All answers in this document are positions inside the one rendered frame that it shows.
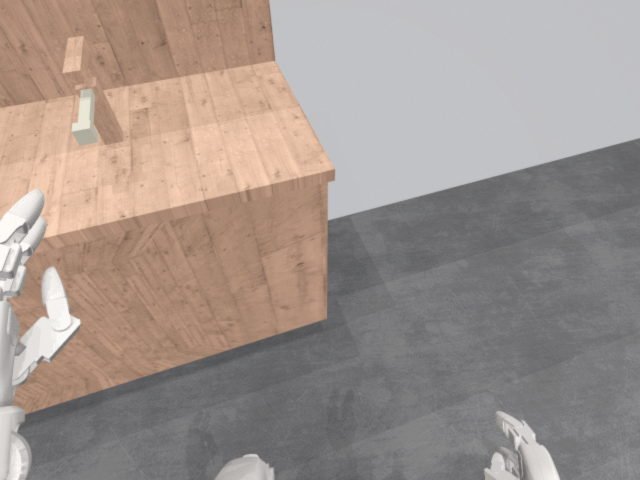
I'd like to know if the robot left hand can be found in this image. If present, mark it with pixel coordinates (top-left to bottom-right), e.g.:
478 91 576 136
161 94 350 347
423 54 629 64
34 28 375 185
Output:
0 189 81 407

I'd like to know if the robot right hand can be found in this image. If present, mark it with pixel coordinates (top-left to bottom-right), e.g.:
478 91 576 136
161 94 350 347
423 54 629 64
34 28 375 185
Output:
484 411 560 480

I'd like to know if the robot left forearm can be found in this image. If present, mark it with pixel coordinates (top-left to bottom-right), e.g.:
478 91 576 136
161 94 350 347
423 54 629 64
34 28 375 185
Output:
0 406 32 480

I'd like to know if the counter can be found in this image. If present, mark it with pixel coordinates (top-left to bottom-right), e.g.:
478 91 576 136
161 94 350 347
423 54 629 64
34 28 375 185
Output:
0 0 335 414

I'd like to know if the robot left thigh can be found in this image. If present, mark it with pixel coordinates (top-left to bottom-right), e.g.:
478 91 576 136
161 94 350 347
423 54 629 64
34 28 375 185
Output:
214 457 274 480

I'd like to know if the tap lever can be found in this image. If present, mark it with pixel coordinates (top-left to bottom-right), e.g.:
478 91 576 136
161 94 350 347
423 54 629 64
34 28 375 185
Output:
71 88 98 146

